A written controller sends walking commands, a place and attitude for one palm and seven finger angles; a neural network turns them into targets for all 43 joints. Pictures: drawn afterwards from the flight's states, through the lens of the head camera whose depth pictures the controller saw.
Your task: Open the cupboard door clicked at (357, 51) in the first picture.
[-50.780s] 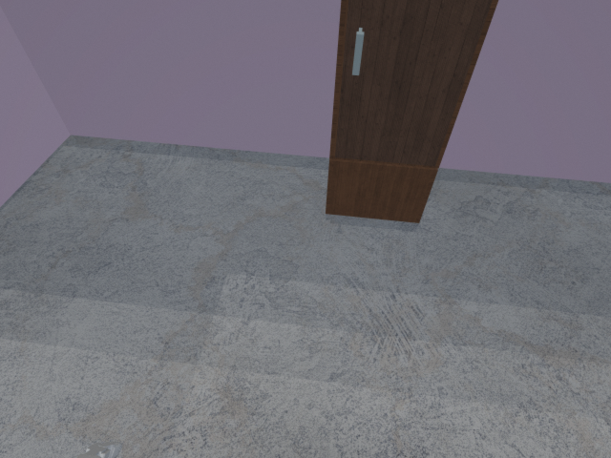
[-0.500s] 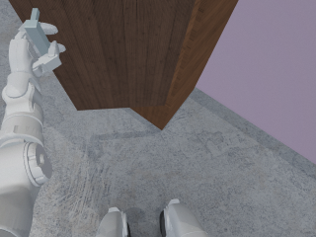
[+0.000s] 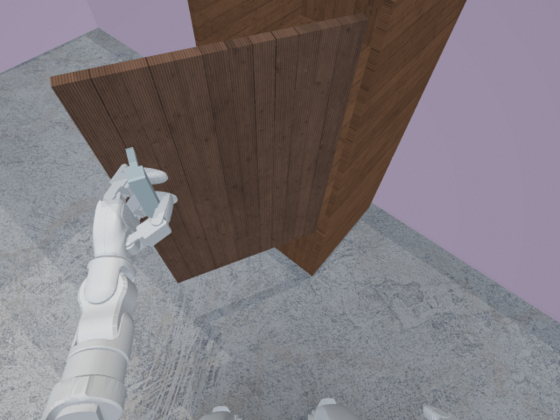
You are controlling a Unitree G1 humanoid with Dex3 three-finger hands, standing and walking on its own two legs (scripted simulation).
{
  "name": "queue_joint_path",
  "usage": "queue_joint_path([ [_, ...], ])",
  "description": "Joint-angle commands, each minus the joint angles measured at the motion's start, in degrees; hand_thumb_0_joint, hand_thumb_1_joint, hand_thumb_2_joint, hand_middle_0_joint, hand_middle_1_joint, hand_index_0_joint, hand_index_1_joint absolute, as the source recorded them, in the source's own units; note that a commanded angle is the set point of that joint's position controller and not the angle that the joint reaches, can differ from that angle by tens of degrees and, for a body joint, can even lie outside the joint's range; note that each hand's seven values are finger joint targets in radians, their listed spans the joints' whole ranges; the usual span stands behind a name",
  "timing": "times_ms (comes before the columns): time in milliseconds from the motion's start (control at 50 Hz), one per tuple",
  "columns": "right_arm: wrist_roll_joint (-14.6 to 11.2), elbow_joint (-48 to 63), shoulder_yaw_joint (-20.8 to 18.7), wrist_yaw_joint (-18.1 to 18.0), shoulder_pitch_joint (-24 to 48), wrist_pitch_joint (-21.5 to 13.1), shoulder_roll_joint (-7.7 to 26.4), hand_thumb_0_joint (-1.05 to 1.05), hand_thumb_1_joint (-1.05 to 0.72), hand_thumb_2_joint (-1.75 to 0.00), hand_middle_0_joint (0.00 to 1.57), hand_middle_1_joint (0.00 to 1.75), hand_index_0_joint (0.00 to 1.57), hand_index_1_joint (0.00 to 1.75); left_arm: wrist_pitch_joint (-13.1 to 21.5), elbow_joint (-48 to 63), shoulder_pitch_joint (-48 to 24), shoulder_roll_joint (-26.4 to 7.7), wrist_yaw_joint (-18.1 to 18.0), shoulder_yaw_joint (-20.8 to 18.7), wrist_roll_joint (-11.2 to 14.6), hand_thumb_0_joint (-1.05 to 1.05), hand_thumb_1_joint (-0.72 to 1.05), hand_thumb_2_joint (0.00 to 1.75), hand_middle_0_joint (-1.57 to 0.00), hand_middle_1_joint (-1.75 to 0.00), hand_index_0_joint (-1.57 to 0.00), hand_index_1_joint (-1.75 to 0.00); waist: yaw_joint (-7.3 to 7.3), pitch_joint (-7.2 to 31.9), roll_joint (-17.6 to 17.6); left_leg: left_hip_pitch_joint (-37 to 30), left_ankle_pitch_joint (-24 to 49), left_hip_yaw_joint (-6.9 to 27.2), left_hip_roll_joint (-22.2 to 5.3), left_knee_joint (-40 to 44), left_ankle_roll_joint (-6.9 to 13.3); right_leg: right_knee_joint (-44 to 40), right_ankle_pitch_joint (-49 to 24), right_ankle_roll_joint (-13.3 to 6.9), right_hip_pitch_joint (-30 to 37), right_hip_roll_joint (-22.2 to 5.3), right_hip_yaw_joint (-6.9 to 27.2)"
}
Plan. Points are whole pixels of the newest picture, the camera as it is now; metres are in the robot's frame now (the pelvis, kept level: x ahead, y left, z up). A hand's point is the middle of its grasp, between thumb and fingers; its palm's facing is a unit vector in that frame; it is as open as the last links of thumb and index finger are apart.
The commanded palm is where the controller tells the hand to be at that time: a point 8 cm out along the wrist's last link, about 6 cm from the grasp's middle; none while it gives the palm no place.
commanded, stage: pull the door open along its arc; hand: left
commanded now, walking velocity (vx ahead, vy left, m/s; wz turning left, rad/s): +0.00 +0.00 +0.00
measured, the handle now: (146, 189) +0.44 +0.19 +0.05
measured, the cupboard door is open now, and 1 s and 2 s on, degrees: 63 88 92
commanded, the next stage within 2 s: open thumb and fingers to let go in 0.46 s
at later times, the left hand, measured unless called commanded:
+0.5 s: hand (229, 283) +0.29 +0.06 +0.05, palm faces +0.46 -0.89 -0.01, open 6.2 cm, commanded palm +0.23 +0.10 +0.05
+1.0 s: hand (243, 286) +0.28 +0.05 +0.05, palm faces +0.45 -0.89 -0.01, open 11.1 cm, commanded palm +0.24 +0.09 +0.05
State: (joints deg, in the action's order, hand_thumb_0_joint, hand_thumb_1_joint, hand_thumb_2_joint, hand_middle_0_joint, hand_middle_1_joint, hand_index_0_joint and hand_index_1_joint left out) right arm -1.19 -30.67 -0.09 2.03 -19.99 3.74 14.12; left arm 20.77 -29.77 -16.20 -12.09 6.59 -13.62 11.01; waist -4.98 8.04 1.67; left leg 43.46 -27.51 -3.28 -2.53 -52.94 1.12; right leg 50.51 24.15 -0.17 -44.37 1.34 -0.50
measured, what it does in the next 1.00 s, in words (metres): shifts its weight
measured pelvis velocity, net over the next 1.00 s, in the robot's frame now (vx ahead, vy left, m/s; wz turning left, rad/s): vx -0.03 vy -0.05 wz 0.09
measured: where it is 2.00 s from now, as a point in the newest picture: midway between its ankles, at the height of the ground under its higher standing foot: outside the picture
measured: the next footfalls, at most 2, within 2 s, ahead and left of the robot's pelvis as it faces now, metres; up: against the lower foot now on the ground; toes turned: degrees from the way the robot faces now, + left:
none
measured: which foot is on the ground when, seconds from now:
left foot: down 0.00-1.00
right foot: down 0.00-1.00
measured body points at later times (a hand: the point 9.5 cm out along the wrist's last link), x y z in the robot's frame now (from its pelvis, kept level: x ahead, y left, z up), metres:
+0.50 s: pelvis +0.00 -0.05 +0.00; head +0.04 -0.06 +0.45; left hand +0.26 +0.11 +0.05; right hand +0.18 -0.24 -0.11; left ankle -0.03 +0.10 -0.69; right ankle -0.01 -0.12 -0.69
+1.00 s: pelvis -0.03 -0.05 -0.01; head +0.01 -0.07 +0.44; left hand +0.25 +0.09 +0.06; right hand +0.15 -0.26 -0.12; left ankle -0.03 +0.10 -0.69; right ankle -0.01 -0.12 -0.69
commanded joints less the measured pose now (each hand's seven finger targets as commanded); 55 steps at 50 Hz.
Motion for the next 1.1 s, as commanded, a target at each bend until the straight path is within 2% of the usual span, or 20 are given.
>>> queue_joint_path([
  [0, 1.0, 7.6, -3.3, 0.1, 0.8, -3.2, 6.1, 0.0, -0.9, -0.9, 0.2, 0.3, 0.2, 0.3, 4.0, 21.4, 6.3, -8.0, -11.0, -5.9, -0.2, 0.0, 0.9, 0.9, -0.4, -1.35, -0.4, -1.35, 7.22, 19.8, -0.1, -9.4, 32.0, 1.8, 2.0, 5.4, -0.8, -1.3, -30.8, -1.3, 20.5, 0.4, -2.5],
  [20, 1.4, 7.9, -3.0, 0.2, 2.2, -3.1, 5.2, 0.0, -0.9, -0.9, 0.2, 0.3, 0.2, 0.3, 4.0, 23.5, 8.9, -6.8, -14.0, -6.2, -0.9, 0.0, 0.9, 0.9, -0.4, -1.35, -0.4, -1.35, 8.34, 19.4, 0.4, -8.8, 31.2, 1.5, 2.2, 5.6, -1.1, -1.0, -31.5, -1.4, 21.5, 0.1, -2.3],
  [60, 2.1, 8.3, -2.7, 0.3, 4.4, -3.0, 4.4, 0.0, -0.9, -0.9, 0.2, 0.3, 0.2, 0.3, 3.5, 25.5, 12.1, -1.7, -19.0, -2.1, -2.8, 0.0, 0.9, 0.9, -0.4, -1.35, -0.4, -1.35, 7.8, 15.9, -2.2, -8.0, 27.5, 1.6, 2.4, 5.6, -1.3, -1.2, -29.5, -1.3, 20.5, -0.2, -2.6],
  [100, 3.0, 7.8, -2.5, -0.3, 6.3, -2.7, 4.1, 0.0, -0.9, -0.9, 0.2, 0.3, 0.2, 0.3, 3.5, 26.8, 11.3, -1.3, -23.7, -1.3, -5.1, 0.0, 0.9, 0.9, -0.4, -1.35, -0.4, -1.35, 7.62, 15.0, -5.3, -7.1, 23.6, 2.0, 2.6, 5.3, -1.1, -1.7, -26.9, -1.3, 20.6, -0.4, -1.8],
  [180, 3.9, 7.4, -2.1, -1.2, 9.2, -2.5, 2.5, 0.0, -0.9, -0.9, 0.2, 0.3, 0.2, 0.3, 2.8, 29.8, 10.5, 4.8, -31.5, 4.5, -9.2, 0.0, 0.9, 0.9, -0.4, -1.35, -0.4, -1.35, 7.68, 14.6, -3.1, -7.6, 20.2, 1.8, 3.2, 4.6, -1.2, -2.5, -24.1, -1.2, 20.2, -1.3, -0.5],
  [200, 4.2, 7.2, -1.9, -1.4, 9.3, -2.5, 2.2, 0.0, -0.9, -0.9, 0.2, 0.3, 0.2, 0.3, 2.4, 29.9, 10.8, 5.6, -33.4, 5.7, -10.5, 0.0, 0.9, 0.9, -0.4, -1.35, -0.4, -1.35, 7.29, 14.4, -4.7, -7.3, 19.6, 2.2, 3.2, 4.5, -1.1, -2.9, -23.4, -1.2, 20.4, -1.3, -0.2],
  [260, 4.7, 6.8, -1.8, -1.5, 10.4, -2.7, 1.4, 0.0, -0.9, -0.9, 0.2, 0.3, 0.2, 0.3, 0.8, 30.7, 12.2, 9.8, -37.6, 9.7, -12.6, 0.0, 0.9, 0.9, -0.4, -1.35, -0.4, -1.35, 6.91, 15.0, -3.7, -7.9, 19.4, 2.2, 3.5, 4.1, -1.3, -3.6, -24.5, -1.0, 21.0, -1.8, 0.3],
  [280, 4.9, 6.7, -1.8, -1.6, 10.4, -2.7, 1.2, 0.0, -0.9, -0.9, 0.2, 0.3, 0.2, 0.3, 0.3, 30.6, 12.9, 10.6, -38.2, 11.0, -13.3, 0.0, 0.9, 0.9, -0.4, -1.35, -0.4, -1.35, 6.7, 15.1, -4.8, -7.7, 18.9, 2.3, 3.6, 4.1, -1.3, -4.1, -25.3, -0.7, 21.8, -2.1, 0.7],
  [300, 4.9, 6.5, -1.8, -1.7, 10.3, -2.8, 1.2, 0.0, -0.9, -0.9, 0.2, 0.3, 0.2, 0.3, -0.1, 30.1, 13.4, 11.5, -38.4, 12.4, -14.0, 0.0, 0.9, 0.9, -0.4, -1.35, -0.4, -1.35, 5.75, 14.4, -7.2, -7.5, 18.6, 2.6, 3.5, 3.9, -1.2, -4.9, -26.9, -0.4, 22.2, -2.3, 1.3],
  [360, 5.1, 6.5, -1.8, -1.9, 10.7, -3.2, 0.9, 0.0, -0.9, -0.9, 0.2, 0.3, 0.2, 0.3, -0.3, 32.5, 15.2, 13.2, -38.2, 15.4, -15.3, 0.0, 0.9, 0.9, -0.4, -1.35, -0.4, -1.35, 5.65, 14.6, -4.9, -8.3, 18.2, 2.5, 3.6, 4.2, -1.3, -5.3, -29.3, -0.2, 23.2, -3.2, 2.0],
  [400, 5.3, 6.7, -1.8, -1.8, 11.0, -3.9, 0.8, 0.0, -0.9, -0.9, 0.2, 0.3, 0.2, 0.3, -0.5, 33.4, 15.7, 16.7, -37.8, 19.6, -15.7, 0.0, 0.9, 0.9, -0.4, -1.35, -0.4, -1.35, 4.51, 13.9, -6.3, -8.7, 17.7, 2.7, 3.5, 4.0, -1.2, -5.9, -30.2, 0.2, 22.7, -3.4, 2.1],
  [520, 5.7, 5.9, -1.9, -1.8, 11.7, -6.4, 0.7, 0.0, -0.9, -0.9, 0.2, 0.3, 0.2, 0.3, 0.1, 34.7, 13.5, 21.1, -38.5, 26.0, -17.5, 0.0, 0.9, 0.9, -0.4, -1.35, -0.4, -1.35, 2.99, 12.8, -8.0, -7.4, 14.0, 3.7, 3.5, 3.1, -1.2, -7.2, -25.8, 0.9, 20.3, -4.7, 3.8],
  [540, 5.7, 4.9, -1.9, -2.1, 11.9, -6.6, 1.0, 0.0, -0.9, -0.9, 0.2, 0.3, 0.2, 0.3, 0.5, 33.9, 7.4, 18.5, -39.3, 24.3, -18.1, 0.0, 0.9, 0.9, -0.4, -1.35, -0.4, -1.35, 2.34, 12.2, -8.0, -6.3, 13.0, 3.9, 3.6, 2.3, -1.2, -7.3, -24.0, 1.0, 19.0, -5.2, 4.7],
  [600, 5.6, 4.1, -2.0, -2.6, 12.3, -6.9, 0.7, 0.0, -0.9, -0.9, 0.2, 0.3, 0.2, 0.3, 1.0, 31.9, 7.9, 17.2, -39.8, 22.0, -17.6, 0.0, 0.69, 0.81, -0.38, -1.33, -0.38, -1.33, 3.72, 13.5, -7.9, -5.1, 11.8, 3.9, 4.0, 2.2, -1.3, -8.4, -20.6, 0.8, 20.4, -5.7, 6.3],
  [700, 5.2, 3.5, -2.3, -2.9, 12.6, -7.0, 1.0, 0.0, -0.9, -0.9, 0.2, 0.3, 0.2, 0.3, 1.1, 29.1, 7.4, 17.3, -38.7, 21.2, -15.9, 0.0, 0.34, 0.66, -0.36, -1.29, -0.36, -1.29, 4.11, 14.0, -10.0, -3.8, 10.6, 4.0, 4.2, 2.7, -1.3, -9.6, -19.7, 1.2, 22.4, -6.4, 7.7],
  [780, 5.1, 3.3, -2.6, -2.7, 12.5, -7.4, 1.3, 0.0, -0.9, -0.9, 0.2, 0.3, 0.2, 0.3, 1.9, 28.4, 5.2, 19.1, -38.3, 22.6, -15.5, 0.0, 0.06, 0.54, -0.34, -1.26, -0.34, -1.26, 3.59, 13.4, -7.9, -6.1, 10.8, 3.7, 4.0, 3.2, -1.0, -9.0, -17.3, 0.7, 19.4, -5.5, 5.3],
  [880, 5.3, 3.5, -2.5, -2.4, 12.9, -7.7, 1.4, 0.0, -0.9, -0.9, 0.2, 0.3, 0.2, 0.3, 2.1, 25.5, 1.4, 19.6, -39.5, 23.5, -17.0, 0.0, -0.29, 0.39, -0.32, -1.22, -0.32, -1.22, 3.16, 12.0, -8.0, -6.1, 8.9, 3.6, 3.9, 3.1, -0.7, -8.8, -10.1, -0.1, 15.6, -4.7, 3.8],
  [940, 5.4, 3.7, -2.4, -2.4, 12.9, -7.6, 1.3, 0.0, -0.9, -0.9, 0.2, 0.3, 0.2, 0.3, 1.5, 23.7, 0.3, 20.3, -40.5, 23.8, -17.8, 0.0, -0.5, 0.3, -0.3, -1.2, -0.3, -1.2, 3.34, 12.3, -7.5, -6.5, 9.3, 3.4, 3.9, 3.1, -0.5, -8.2, -9.3, -0.6, 14.7, -4.1, 2.9],
  [1020, 5.5, 4.3, -2.3, -2.3, 13.3, -7.5, 1.2, 0.0, -0.9, -0.9, 0.2, 0.3, 0.2, 0.3, 0.9, 23.6, -0.4, 21.4, -41.0, 24.0, -17.4, 0.0, -0.5, 0.3, -0.28, -1.1, -0.28, -1.1, 4.14, 13.3, -6.5, -7.3, 10.0, 3.3, 3.9, 3.7, -0.5, -7.3, -9.4, -1.0, 14.9, -3.3, 1.5],
  [1080, 5.5, 4.0, -2.1, -2.4, 13.2, -7.3, 1.3, 0.0, -0.9, -0.9, 0.2, 0.3, 0.2, 0.3, 0.4, 23.0, -2.9, 21.1, -41.5, 23.8, -17.4, 0.0, -0.5, 0.3, -0.26, -0.95, -0.26, -0.95, 3.41, 12.5, -7.5, -7.1, 9.5, 3.5, 3.7, 3.6, -0.5, -7.2, -8.5, -1.0, 13.8, -3.1, 1.0],
])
